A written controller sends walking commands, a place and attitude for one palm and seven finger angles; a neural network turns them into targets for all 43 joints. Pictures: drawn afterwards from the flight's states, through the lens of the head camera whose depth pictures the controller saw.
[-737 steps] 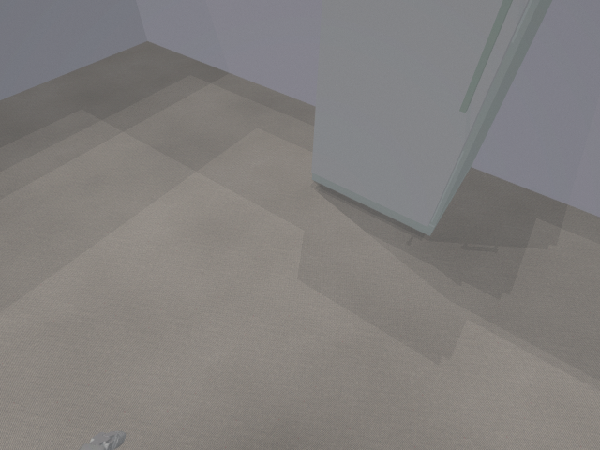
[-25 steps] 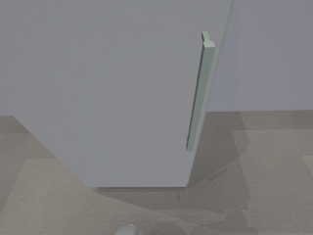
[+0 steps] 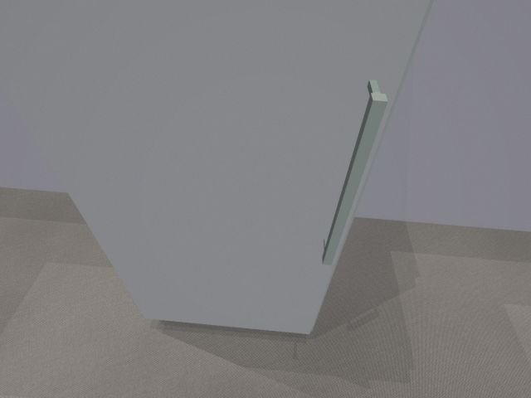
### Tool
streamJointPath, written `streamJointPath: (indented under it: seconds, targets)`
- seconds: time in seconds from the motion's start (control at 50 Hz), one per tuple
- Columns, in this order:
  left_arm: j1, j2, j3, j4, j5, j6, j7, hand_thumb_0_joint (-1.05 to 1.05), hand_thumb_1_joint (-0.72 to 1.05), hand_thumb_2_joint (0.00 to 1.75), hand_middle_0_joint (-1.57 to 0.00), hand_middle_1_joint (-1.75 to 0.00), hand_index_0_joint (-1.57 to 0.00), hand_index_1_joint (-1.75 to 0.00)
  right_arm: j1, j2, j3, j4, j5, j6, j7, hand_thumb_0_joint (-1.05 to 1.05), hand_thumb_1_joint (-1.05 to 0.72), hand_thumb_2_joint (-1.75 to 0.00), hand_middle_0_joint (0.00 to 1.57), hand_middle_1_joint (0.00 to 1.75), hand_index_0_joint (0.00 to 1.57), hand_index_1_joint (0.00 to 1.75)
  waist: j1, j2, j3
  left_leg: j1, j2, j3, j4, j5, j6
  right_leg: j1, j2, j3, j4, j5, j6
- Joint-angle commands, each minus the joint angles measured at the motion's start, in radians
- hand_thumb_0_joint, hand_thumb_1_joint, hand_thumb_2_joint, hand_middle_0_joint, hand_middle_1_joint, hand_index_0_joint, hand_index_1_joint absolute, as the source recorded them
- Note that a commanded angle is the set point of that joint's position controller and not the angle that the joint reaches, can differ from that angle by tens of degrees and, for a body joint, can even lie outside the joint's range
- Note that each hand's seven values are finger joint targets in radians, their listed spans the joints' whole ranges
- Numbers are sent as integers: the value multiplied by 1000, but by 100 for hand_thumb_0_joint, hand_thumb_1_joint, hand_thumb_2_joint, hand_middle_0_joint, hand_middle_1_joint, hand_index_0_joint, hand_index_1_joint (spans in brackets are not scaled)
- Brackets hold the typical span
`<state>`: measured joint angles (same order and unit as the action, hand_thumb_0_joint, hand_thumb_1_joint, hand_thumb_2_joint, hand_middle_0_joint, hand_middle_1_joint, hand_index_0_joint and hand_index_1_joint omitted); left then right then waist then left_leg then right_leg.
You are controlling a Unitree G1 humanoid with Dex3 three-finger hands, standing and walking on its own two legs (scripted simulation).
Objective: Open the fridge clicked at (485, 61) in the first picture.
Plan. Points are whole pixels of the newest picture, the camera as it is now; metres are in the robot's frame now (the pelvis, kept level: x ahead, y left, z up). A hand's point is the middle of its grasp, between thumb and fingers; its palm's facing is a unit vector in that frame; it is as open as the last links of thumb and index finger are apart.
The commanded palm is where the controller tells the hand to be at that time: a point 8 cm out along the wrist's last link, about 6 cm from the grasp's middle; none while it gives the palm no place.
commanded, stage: come to a stop and stand still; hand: right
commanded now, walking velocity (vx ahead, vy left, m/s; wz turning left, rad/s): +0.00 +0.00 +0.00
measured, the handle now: (345, 192) +0.44 -0.10 +0.08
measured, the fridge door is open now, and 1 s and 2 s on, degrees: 0 0 0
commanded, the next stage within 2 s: look again from close up in 1.14 s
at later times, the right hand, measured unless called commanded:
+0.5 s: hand out of the picture -0.01 -0.19 -0.18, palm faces +0.04 +0.98 -0.21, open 7.4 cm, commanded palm none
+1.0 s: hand out of the picture -0.06 -0.21 -0.18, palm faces +0.01 +0.98 -0.20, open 7.4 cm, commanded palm none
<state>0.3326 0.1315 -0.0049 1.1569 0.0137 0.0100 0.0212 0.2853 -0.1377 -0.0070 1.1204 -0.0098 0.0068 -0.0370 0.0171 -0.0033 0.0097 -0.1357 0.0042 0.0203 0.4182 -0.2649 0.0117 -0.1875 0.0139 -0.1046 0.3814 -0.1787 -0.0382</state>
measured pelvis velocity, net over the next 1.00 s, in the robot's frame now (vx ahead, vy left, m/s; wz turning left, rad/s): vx -0.04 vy -0.03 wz -0.01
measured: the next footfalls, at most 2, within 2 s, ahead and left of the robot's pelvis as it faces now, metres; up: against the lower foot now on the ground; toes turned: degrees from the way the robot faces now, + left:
none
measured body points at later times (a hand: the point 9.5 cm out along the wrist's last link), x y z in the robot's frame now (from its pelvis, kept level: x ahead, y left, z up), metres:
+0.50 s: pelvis -0.02 -0.01 -0.01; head -0.04 -0.01 +0.44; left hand +0.03 +0.22 -0.16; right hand -0.01 -0.24 -0.17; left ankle -0.02 +0.11 -0.74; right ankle +0.02 -0.09 -0.74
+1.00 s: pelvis -0.04 -0.03 -0.01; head -0.03 -0.04 +0.44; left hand -0.04 +0.20 -0.16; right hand -0.06 -0.26 -0.16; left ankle -0.02 +0.11 -0.74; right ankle +0.02 -0.09 -0.74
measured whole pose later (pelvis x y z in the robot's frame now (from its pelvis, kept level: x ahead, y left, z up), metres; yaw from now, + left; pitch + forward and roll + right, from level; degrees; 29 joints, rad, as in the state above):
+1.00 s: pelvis -0.04 -0.03 -0.01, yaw +0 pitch -1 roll +1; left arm 0.31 0.16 0.01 1.05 0.01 0.01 0.00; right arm 0.38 -0.16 0.01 1.02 -0.03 0.00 -0.04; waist 0.01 0.00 0.03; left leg -0.23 0.03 0.01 0.48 -0.24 -0.02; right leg -0.29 0.03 -0.11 0.46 -0.16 -0.09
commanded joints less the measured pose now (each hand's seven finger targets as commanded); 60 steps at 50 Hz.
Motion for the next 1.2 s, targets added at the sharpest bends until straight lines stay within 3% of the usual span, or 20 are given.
streamJointPath:
  seconds: [0.0,0.02,0.04,0.06,0.08,0.1,0.12,0.14,0.18,0.22,0.24,0.38,0.42,0.44,0.66,0.72,0.84,0.92,1.0,1.18]
  targets:
    - [58,76,19,-20,0,-18,12,0,90,90,-20,-30,-20,-30,72,-86,-12,-22,2,-12,-5,0,-90,-90,20,30,20,30,-10,13,94,-120,105,-99,-114,-15,17,-2,-115,137,-91,-57,18]
    - [67,71,19,-17,0,-18,13,0,90,90,-20,-30,-20,-30,73,-83,-12,-20,2,-12,-5,0,-90,-90,20,30,20,30,-8,15,93,-118,104,-98,-112,-13,17,-7,-117,138,-93,-58,17]
    - [14,149,18,-135,16,-34,-2,0,90,90,-20,-30,-20,-30,66,-205,12,-87,-13,-44,-12,0,-90,-90,20,30,20,30,-5,1,176,-142,71,-74,-65,98,37,-21,-70,168,-36,112,15]
    - [22,146,50,-146,9,-56,9,0,90,90,-20,-30,-20,-30,85,-170,-16,-86,-6,-41,-13,0,-90,-90,20,30,20,30,-12,-53,10,-100,107,-67,14,47,40,-5,-125,180,26,100,1]
    - [30,104,39,-144,6,-56,12,0,90,90,-20,-30,-20,-30,104,-123,0,-81,0,-43,-15,0,-90,-90,20,30,20,30,-15,-53,-91,-57,111,-71,13,95,43,10,-123,177,63,108,-5]
    - [38,93,41,-151,4,-48,13,0,90,90,-20,-30,-20,-30,109,-108,-1,-84,-1,-43,-17,0,-90,-90,20,30,20,30,-8,-32,-94,-68,114,-84,6,87,46,-8,-113,168,84,62,-1]
    - [35,88,43,-157,5,-38,13,0,90,90,-20,-30,-20,-30,108,-109,-1,-88,-2,-39,-18,0,-90,-90,20,30,20,30,-8,-11,-41,-105,121,-106,-16,41,52,-45,-100,157,98,-5,3]
    - [41,85,37,-171,8,-32,8,0,90,90,-20,-30,-20,-30,108,-113,3,-103,-6,-41,-19,0,-90,-90,20,30,20,30,-7,62,-13,-118,132,-132,-34,45,57,-68,-90,147,119,-10,5]
    - [49,81,41,-173,6,-21,6,0,90,90,-20,-30,-20,-30,92,-116,-3,-114,-7,-37,-21,0,-90,-90,20,30,20,30,10,59,61,-207,141,-147,-61,-62,64,-77,-82,131,129,-55,13]
    - [54,83,43,-177,5,-20,5,0,90,90,-20,-30,-20,-30,95,-116,-5,-129,-10,-34,-21,0,-90,-90,20,30,20,30,11,8,93,-242,120,-139,-45,-71,63,-81,-88,137,110,-58,10]
    - [52,86,37,-178,5,-21,3,0,90,90,-20,-30,-20,-30,110,-118,-2,-135,-12,-35,-21,0,-90,-90,20,30,20,30,0,20,84,-210,110,-135,-36,-30,59,-89,-94,138,107,-38,6]
    - [9,125,41,-200,0,-32,5,0,90,90,-20,-30,-20,-30,137,-122,-7,-153,-13,-29,-21,0,-90,-90,20,30,20,30,-13,7,65,-168,85,-100,21,65,34,-80,-117,154,58,12,-8]
    - [-4,134,42,-205,0,-31,5,0,90,90,-20,-30,-20,-30,135,-123,-8,-160,-14,-25,-20,0,-90,-90,20,30,20,30,-12,-20,77,-180,80,-93,21,43,31,-80,-121,161,36,-23,-9]
    - [-6,135,39,-207,0,-30,3,0,90,90,-20,-30,-20,-30,142,-124,-5,-165,-16,-26,-19,0,-90,-90,20,30,20,30,-18,4,65,-164,79,-92,16,52,29,-75,-123,163,39,-14,-13]
    - [-28,157,45,-206,0,-22,-5,0,90,90,-20,-30,-20,-30,145,-131,-6,-175,-19,-20,-13,0,-90,-90,20,30,20,30,-14,5,77,-170,78,-81,-17,-49,19,-111,-134,197,-55,-211,-13]
    - [-22,160,46,-197,0,-21,-6,0,90,90,-20,-30,-20,-30,152,-131,-6,-167,-18,-19,-11,0,-90,-90,20,30,20,30,-12,-21,69,-175,79,-76,-19,-65,17,-105,-136,203,-72,-236,-9]
    - [-4,152,44,-175,-4,-21,-7,0,90,90,-20,-30,-20,-30,165,-129,-3,-153,-18,-23,-11,0,-90,-90,20,30,20,30,-13,11,48,-153,89,-83,-34,-43,19,-98,-135,198,-67,-203,-9]
    - [1,153,45,-157,-3,-20,-6,0,90,90,-20,-30,-20,-30,170,-117,-3,-137,-17,-18,-11,0,-90,-90,20,30,20,30,-12,-41,67,-160,76,-61,-9,-52,12,-106,-150,219,-118,-264,-5]
    - [3,151,46,-145,-5,-20,-4,0,90,90,-20,-30,-20,-30,184,-108,-2,-116,-18,-17,-12,0,-90,-90,20,30,20,30,-18,-39,66,-141,75,-49,0,-32,8,-108,-155,230,-143,-272,-5]
    - [10,129,47,-124,-6,-21,-5,0,90,90,-20,-30,-20,-30,174,-99,-2,-100,-17,-24,-15,0,-90,-90,20,30,20,30,-8,19,63,-165,91,-82,-38,-15,12,-58,-138,194,-99,-185,0]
